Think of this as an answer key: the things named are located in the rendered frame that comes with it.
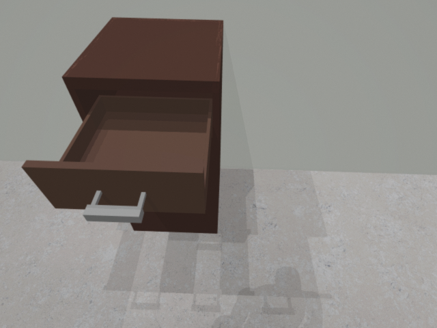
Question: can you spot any cabinet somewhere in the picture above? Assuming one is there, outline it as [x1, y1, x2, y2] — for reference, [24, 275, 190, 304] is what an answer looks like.
[62, 17, 223, 234]

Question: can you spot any handle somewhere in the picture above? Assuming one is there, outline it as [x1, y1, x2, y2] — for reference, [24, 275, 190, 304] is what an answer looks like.
[83, 191, 146, 223]

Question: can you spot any drawer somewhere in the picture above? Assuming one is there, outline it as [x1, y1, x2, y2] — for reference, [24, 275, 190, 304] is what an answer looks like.
[22, 95, 212, 214]

